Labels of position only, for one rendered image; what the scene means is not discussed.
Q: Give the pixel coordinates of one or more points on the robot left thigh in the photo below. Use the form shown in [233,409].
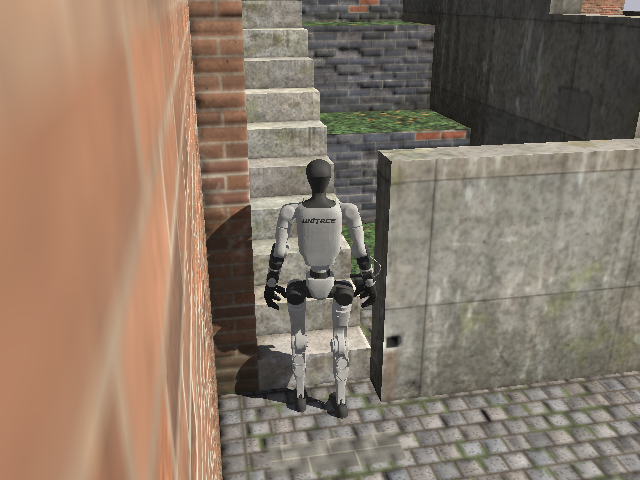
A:
[296,302]

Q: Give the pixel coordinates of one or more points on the right robot hand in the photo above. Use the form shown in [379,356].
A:
[368,291]

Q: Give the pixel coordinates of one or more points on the right robot upper arm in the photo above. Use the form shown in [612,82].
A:
[350,212]

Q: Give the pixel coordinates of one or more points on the robot thigh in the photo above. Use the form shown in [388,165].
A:
[296,302]
[341,307]

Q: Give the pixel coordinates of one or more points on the left robot upper arm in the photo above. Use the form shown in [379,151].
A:
[287,213]

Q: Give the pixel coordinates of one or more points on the robot right thigh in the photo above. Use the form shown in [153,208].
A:
[341,307]

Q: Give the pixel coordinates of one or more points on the right robot forearm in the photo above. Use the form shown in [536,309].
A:
[366,269]

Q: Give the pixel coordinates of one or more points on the left robot hand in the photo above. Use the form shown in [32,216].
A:
[269,294]

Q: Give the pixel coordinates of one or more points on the left robot forearm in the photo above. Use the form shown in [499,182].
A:
[275,265]

